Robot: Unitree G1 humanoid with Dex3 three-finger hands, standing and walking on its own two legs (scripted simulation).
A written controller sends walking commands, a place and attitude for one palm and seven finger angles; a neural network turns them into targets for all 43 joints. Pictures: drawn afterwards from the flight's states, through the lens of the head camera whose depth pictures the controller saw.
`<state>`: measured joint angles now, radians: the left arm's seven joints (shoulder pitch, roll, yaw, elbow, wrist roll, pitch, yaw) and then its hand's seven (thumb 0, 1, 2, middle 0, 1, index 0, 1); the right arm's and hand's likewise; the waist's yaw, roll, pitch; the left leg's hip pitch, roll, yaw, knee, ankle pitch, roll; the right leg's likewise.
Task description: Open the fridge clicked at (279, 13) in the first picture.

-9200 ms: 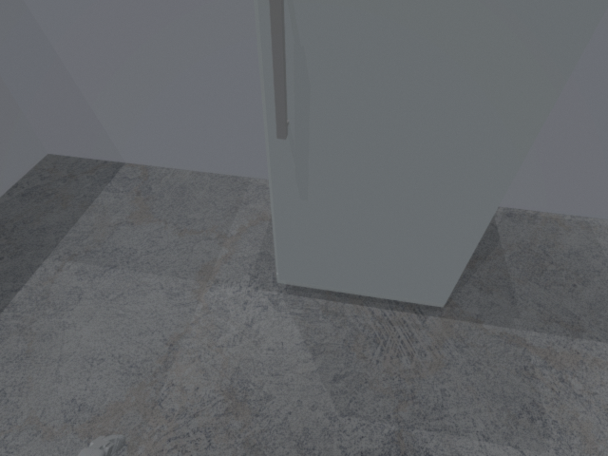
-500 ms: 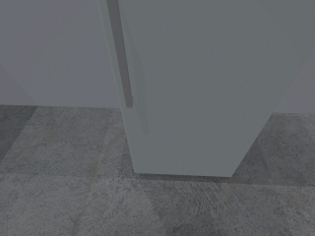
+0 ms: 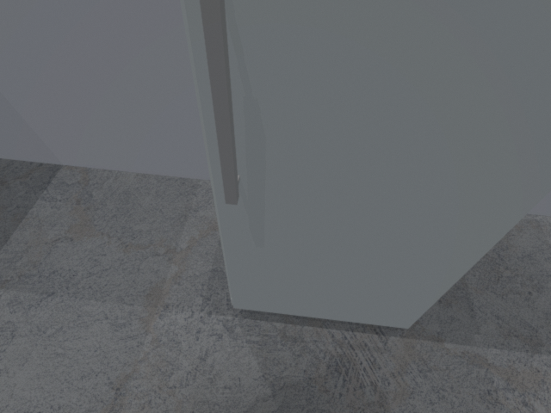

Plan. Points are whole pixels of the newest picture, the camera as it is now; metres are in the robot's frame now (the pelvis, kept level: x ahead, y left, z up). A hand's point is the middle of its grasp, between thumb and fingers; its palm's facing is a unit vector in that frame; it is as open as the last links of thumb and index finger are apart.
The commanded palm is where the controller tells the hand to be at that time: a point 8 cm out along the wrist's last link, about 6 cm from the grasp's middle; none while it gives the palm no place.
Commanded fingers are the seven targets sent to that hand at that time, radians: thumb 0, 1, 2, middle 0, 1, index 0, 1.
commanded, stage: come to a stop and stand still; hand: left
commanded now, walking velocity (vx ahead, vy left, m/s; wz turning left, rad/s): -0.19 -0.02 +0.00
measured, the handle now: (227, 114) +0.49 +0.12 +0.17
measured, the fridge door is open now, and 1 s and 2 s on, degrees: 0 0 0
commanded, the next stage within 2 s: look again from close up in 1.44 s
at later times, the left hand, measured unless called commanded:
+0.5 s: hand out of the picture +0.09 +0.17 -0.16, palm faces -0.05 -0.96 -0.29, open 7.4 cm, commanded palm none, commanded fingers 0.00 0.90 0.90 -0.20 -0.30 -0.20 -0.30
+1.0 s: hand out of the picture +0.01 +0.16 -0.17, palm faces -0.04 -0.97 -0.24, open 7.3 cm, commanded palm none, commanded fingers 0.00 0.90 0.90 -0.20 -0.30 -0.20 -0.30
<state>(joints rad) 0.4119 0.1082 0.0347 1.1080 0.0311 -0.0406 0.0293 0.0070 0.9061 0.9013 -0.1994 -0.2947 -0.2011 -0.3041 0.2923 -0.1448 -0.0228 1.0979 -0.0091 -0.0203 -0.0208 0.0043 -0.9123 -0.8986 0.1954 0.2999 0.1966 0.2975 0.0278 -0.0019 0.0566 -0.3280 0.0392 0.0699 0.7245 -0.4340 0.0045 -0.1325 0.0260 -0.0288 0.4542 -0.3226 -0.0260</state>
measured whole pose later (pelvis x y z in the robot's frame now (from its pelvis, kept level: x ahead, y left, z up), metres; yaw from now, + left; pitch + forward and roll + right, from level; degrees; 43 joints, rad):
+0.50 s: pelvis +0.01 -0.02 -0.01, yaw -3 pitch -1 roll +0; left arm 0.20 0.18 0.04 0.98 0.04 0.01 0.03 0.01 0.91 0.90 -0.19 -0.29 -0.20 -0.30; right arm 0.20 -0.19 -0.07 1.05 -0.02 0.04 -0.03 0.00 -0.92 -0.90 0.20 0.30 0.20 0.30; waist -0.02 0.05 0.07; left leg -0.33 0.06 0.07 0.70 -0.43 -0.01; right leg -0.28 -0.02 -0.06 0.60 -0.31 -0.02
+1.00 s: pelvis +0.00 -0.02 +0.00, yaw -2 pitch -1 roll +0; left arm 0.29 0.15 -0.01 1.10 0.02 -0.02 0.04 0.01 0.91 0.90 -0.20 -0.29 -0.20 -0.30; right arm 0.30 -0.16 -0.01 1.06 -0.02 -0.01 -0.02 0.01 -0.92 -0.90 0.20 0.30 0.20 0.30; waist -0.02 0.05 0.03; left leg -0.21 0.01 0.06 0.51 -0.28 0.02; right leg -0.25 -0.02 -0.08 0.49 -0.22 -0.01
